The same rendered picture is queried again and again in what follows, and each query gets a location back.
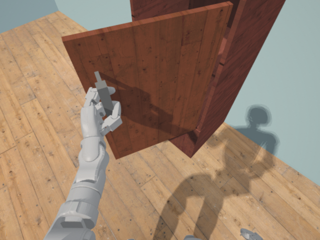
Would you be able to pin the handle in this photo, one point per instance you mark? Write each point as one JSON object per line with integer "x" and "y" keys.
{"x": 104, "y": 94}

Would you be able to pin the left robot hand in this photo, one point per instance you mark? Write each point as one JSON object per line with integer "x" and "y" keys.
{"x": 92, "y": 112}

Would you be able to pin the cupboard door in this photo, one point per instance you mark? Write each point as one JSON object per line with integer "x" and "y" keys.
{"x": 160, "y": 68}

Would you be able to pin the robot left forearm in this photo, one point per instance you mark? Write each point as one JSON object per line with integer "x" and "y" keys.
{"x": 80, "y": 210}

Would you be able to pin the right robot hand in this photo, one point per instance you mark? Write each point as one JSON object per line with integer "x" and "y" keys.
{"x": 249, "y": 235}

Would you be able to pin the left robot upper arm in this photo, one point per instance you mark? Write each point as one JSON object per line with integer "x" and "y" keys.
{"x": 70, "y": 234}

